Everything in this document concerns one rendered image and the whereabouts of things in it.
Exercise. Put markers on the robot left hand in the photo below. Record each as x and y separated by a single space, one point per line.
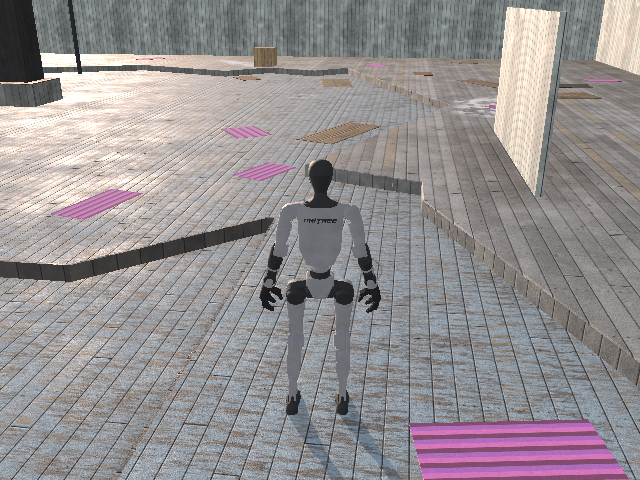
265 296

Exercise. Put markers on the robot right foot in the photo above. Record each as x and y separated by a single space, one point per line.
342 406

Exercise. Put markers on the robot right forearm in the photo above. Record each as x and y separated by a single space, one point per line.
367 270

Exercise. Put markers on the left robot upper arm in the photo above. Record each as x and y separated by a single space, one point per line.
288 212

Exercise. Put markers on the robot left forearm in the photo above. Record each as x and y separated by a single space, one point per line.
272 269

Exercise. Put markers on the robot right hand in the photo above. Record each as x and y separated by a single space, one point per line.
375 298

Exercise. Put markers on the robot head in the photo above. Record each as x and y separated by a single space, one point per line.
320 173

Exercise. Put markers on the right robot upper arm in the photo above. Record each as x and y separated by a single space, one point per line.
351 212

